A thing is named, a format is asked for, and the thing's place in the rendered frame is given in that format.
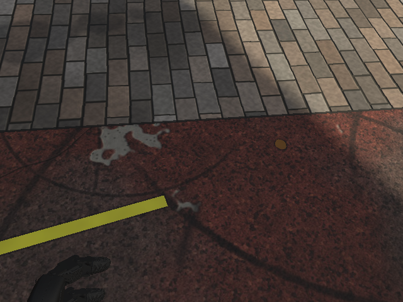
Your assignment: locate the left robot hand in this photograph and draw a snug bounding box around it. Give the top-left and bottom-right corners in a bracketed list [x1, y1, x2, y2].
[27, 255, 111, 302]

